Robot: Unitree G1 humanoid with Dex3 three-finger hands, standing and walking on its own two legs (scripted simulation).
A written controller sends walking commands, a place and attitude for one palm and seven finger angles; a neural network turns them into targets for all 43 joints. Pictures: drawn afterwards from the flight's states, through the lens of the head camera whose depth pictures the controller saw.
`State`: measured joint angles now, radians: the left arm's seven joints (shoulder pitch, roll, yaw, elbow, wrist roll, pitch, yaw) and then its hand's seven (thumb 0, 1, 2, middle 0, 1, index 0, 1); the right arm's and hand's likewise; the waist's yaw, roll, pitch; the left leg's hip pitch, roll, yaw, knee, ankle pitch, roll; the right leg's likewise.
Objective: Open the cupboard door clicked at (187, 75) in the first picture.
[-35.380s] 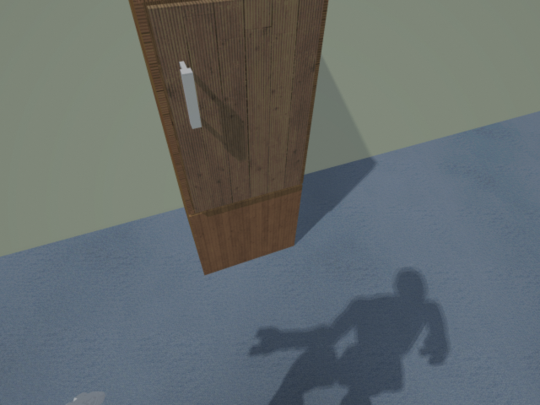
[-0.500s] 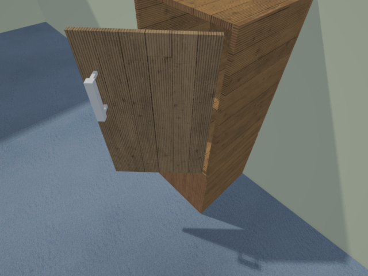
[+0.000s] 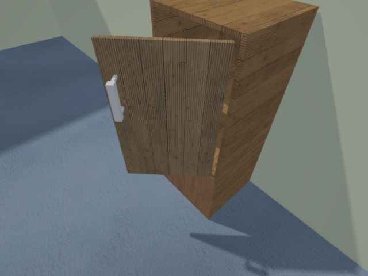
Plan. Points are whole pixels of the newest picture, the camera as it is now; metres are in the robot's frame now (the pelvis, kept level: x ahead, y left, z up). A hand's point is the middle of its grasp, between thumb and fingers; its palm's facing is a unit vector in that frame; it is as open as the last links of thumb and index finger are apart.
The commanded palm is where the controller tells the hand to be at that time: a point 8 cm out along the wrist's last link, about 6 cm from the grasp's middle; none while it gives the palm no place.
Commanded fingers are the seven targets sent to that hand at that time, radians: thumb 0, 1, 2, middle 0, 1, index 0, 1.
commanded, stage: come to a stop and stand still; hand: left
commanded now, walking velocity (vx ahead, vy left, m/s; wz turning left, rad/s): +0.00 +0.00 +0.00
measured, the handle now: (116, 98) +0.57 +0.25 +0.08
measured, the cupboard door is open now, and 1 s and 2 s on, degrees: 45 45 45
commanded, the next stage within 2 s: look again from close up in 0.60 s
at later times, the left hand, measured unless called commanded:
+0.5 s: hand out of the picture +0.01 +0.23 -0.17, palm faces -0.02 -0.97 -0.23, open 7.4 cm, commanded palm none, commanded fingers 0.00 0.90 0.90 -0.20 -0.30 -0.20 -0.30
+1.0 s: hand out of the picture -0.02 +0.21 -0.18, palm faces +0.01 -0.99 -0.14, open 7.4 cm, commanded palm none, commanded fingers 0.00 0.90 0.90 -0.20 -0.30 -0.20 -0.30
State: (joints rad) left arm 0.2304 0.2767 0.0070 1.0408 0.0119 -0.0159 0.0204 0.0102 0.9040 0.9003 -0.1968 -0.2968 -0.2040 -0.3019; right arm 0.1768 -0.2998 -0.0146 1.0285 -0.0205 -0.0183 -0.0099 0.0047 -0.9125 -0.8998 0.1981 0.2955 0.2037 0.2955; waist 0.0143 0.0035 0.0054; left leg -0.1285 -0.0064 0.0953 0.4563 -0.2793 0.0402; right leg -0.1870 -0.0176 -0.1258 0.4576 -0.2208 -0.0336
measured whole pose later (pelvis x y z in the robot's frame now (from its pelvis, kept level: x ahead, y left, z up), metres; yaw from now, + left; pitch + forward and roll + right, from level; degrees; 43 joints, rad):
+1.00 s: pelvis +0.00 +0.06 +0.00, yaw -2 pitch -2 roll -1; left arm 0.33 0.13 -0.02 1.12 0.02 0.00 0.05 0.01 0.91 0.90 -0.20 -0.30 -0.20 -0.30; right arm 0.27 -0.14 0.00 1.15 -0.01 -0.02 -0.02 0.01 -0.92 -0.90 0.20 0.30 0.20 0.30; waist 0.01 -0.04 0.02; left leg -0.10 -0.07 0.14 0.37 -0.24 0.11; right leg -0.18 -0.07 -0.07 0.40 -0.17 0.05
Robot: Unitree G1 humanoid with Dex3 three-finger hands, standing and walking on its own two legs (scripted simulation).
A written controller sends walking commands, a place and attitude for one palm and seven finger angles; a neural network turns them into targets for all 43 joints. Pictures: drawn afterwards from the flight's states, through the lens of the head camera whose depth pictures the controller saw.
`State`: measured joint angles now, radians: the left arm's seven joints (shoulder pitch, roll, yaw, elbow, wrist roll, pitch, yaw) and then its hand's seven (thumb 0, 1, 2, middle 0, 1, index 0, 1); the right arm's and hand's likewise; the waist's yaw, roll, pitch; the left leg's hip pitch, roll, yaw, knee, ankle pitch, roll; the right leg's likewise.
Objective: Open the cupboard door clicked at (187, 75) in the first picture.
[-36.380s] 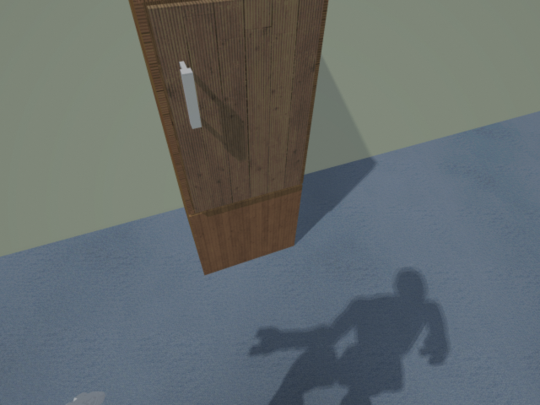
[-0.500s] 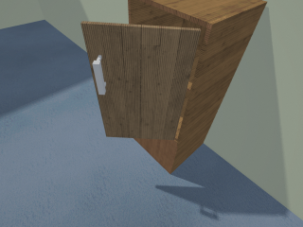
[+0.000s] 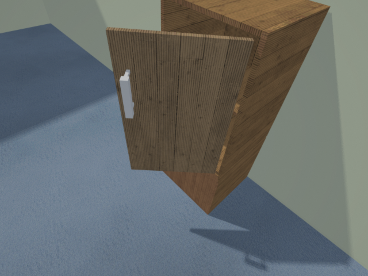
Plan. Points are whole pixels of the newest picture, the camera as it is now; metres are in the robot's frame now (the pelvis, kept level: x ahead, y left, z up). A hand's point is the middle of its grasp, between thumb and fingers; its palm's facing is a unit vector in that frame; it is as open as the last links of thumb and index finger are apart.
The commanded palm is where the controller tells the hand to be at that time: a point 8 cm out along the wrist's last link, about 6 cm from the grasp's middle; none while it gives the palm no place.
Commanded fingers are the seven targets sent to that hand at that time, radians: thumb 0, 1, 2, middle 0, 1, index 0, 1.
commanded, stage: look again from close up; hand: left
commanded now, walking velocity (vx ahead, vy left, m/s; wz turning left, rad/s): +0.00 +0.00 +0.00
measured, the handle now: (128, 94) +0.57 +0.21 +0.08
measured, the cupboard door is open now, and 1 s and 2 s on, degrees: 45 45 45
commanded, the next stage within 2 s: raise the hand with hooked fingers in 0.16 s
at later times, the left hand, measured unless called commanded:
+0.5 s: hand (104, 234) +0.20 +0.18 -0.01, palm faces +0.24 -0.97 -0.07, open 7.6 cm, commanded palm +0.12 +0.23 -0.05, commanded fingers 0.00 0.60 0.77 -0.22 -0.50 -0.22 -0.50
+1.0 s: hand (100, 235) +0.20 +0.19 +0.00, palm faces +0.05 -1.00 -0.07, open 10.5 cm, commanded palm +0.16 +0.25 +0.01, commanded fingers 0.00 0.01 0.52 -0.26 -0.87 -0.26 -0.87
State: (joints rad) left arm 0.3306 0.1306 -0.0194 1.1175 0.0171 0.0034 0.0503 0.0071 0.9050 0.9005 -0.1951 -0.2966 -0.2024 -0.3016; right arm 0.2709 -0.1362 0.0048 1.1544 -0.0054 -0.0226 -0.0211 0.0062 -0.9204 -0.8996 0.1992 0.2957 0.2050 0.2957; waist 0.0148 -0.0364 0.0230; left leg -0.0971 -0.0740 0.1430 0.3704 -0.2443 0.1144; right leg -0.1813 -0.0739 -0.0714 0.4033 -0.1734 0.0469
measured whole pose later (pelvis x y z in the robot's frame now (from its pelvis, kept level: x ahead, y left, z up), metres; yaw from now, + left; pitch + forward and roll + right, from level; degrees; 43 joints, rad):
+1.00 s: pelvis +0.00 -0.06 -0.06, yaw +7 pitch +11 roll -2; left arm 0.29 0.34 0.28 0.10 -0.35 -0.31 -0.46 0.01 0.23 0.62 -0.24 -0.72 -0.25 -0.73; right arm 0.21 -0.22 0.08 0.56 0.04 -0.23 -0.03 0.01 -0.91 -0.90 0.20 0.30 0.21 0.30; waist 0.02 0.03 -0.11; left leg -0.67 -0.01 -0.01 0.99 -0.50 0.03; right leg -0.69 0.05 -0.17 0.91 -0.42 -0.09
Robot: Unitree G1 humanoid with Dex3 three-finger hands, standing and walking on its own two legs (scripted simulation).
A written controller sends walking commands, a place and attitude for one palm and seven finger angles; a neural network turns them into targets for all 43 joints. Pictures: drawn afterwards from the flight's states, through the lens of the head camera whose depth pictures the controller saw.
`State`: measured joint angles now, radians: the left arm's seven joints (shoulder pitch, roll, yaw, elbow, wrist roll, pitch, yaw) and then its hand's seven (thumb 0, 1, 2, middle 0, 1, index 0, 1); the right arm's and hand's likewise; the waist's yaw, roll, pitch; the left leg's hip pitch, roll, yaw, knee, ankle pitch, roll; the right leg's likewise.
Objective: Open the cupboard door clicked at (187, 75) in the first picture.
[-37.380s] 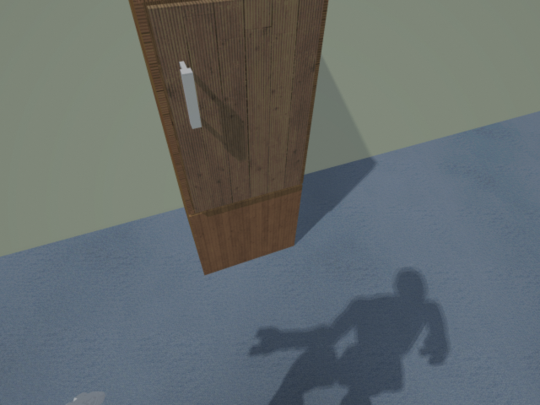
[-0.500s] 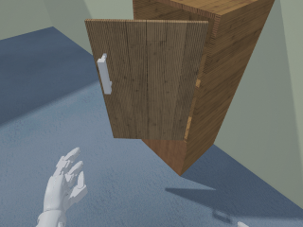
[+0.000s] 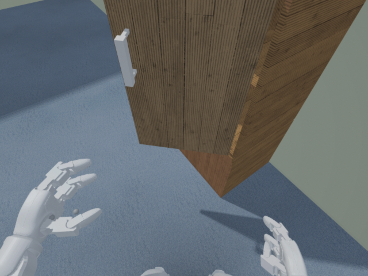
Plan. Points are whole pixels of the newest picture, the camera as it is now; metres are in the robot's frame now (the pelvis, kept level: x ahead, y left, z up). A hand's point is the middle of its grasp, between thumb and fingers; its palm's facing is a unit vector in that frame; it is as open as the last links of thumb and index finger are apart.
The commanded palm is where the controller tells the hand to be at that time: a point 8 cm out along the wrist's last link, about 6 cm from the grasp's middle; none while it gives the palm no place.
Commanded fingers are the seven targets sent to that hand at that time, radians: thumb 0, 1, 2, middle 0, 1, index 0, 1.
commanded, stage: raise the hand with hooked fingers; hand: left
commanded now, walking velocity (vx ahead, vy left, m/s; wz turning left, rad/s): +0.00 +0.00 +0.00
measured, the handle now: (128, 58) +0.59 +0.20 +0.14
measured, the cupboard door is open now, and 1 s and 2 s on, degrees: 45 45 45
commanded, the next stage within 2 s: move the hooked fingers beside the handle in 1.36 s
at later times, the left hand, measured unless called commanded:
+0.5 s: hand (42, 173) +0.27 +0.28 +0.11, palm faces -0.03 -1.00 -0.05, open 13.3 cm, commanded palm +0.24 +0.33 +0.12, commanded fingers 0.00 -0.50 0.30 -0.30 -1.20 -0.30 -1.20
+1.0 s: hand (7, 133) +0.31 +0.34 +0.16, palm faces -0.03 -1.00 -0.04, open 14.0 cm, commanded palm +0.27 +0.38 +0.16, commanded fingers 0.00 -0.50 0.30 -0.30 -1.20 -0.30 -1.20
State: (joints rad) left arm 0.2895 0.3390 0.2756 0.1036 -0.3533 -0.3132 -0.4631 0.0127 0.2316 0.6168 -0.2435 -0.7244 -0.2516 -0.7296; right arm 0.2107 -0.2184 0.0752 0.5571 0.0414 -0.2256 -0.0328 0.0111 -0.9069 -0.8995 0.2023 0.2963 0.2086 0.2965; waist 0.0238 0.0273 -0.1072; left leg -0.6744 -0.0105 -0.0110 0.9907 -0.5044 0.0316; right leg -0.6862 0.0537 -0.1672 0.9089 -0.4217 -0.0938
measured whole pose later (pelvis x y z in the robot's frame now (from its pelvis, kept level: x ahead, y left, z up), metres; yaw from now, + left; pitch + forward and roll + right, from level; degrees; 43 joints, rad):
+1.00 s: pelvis +0.01 +0.06 +0.04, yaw -1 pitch +4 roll -2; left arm -0.15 0.50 0.43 0.38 -0.34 -0.06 -0.54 -0.01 -0.50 0.30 -0.30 -1.20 -0.30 -1.20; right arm 0.29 -0.29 0.08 0.58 0.06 -0.22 -0.07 0.01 -0.91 -0.90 0.20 0.30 0.21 0.30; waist 0.02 0.02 -0.05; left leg -0.35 -0.08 0.04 0.64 -0.36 0.11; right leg -0.38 0.01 -0.10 0.59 -0.28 -0.01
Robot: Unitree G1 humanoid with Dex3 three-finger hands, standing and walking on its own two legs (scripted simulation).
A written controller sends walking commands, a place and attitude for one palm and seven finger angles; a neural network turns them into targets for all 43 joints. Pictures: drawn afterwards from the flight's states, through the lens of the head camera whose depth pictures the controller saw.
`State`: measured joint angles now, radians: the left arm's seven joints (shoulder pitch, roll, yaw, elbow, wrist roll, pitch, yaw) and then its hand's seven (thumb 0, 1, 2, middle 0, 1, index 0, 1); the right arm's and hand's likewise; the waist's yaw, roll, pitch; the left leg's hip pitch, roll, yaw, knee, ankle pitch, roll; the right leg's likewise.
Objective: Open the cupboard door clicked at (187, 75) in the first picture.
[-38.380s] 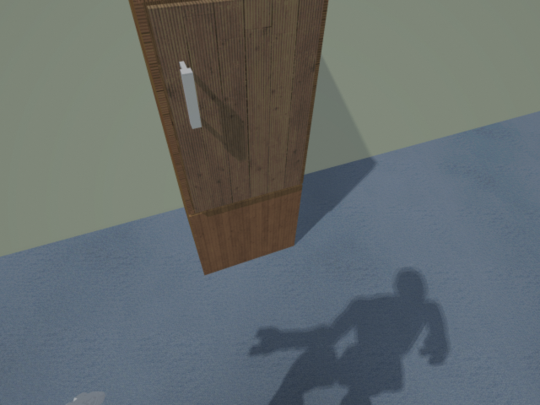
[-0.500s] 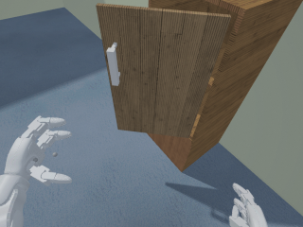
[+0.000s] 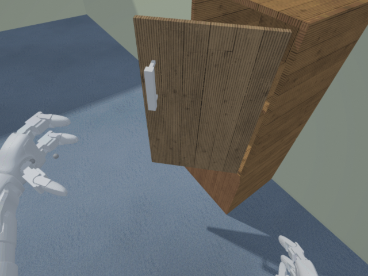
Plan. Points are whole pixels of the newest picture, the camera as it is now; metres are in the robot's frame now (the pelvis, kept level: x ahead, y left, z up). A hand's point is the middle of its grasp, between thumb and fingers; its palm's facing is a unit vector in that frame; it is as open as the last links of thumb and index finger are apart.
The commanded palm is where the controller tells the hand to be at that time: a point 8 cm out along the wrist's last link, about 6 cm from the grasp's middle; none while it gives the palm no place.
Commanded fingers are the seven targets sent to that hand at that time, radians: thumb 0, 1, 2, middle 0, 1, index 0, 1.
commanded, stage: raise the hand with hooked fingers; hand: left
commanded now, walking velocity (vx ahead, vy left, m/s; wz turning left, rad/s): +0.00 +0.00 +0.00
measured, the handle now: (152, 85) +0.58 +0.15 +0.10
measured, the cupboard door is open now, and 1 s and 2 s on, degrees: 45 45 45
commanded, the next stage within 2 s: move the hooked fingers beside the handle in 0.36 s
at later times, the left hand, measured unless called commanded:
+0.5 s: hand (71, 161) +0.29 +0.25 +0.12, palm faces -0.01 -1.00 -0.04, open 14.0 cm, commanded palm +0.27 +0.30 +0.12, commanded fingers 0.00 -0.50 0.30 -0.30 -1.20 -0.30 -1.20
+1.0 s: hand (94, 134) +0.37 +0.23 +0.11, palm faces -0.03 -1.00 -0.01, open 14.0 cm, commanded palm +0.35 +0.28 +0.11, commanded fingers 0.00 -0.50 0.30 -0.30 -1.20 -0.30 -1.20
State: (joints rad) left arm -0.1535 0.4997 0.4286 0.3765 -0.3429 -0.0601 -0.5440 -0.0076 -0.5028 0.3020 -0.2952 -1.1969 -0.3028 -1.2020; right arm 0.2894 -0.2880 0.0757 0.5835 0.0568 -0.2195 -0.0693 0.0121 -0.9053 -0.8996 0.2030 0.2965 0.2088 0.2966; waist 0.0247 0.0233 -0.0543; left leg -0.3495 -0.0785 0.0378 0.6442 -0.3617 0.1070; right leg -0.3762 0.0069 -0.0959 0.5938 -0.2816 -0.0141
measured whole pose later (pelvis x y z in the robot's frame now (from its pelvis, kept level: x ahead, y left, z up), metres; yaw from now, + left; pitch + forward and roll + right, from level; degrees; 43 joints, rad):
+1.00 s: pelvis -0.01 -0.04 +0.00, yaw -2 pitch +8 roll -1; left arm -0.43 0.55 0.46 0.75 -0.29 -0.15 -0.56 -0.01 -0.50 0.30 -0.30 -1.20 -0.30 -1.20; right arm 0.33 -0.32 0.06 0.60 0.07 -0.15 -0.07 0.01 -0.91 -0.90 0.20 0.30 0.21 0.30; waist -0.03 0.02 -0.06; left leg -0.46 -0.03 0.05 0.69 -0.37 0.06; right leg -0.49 0.05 -0.09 0.64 -0.29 -0.07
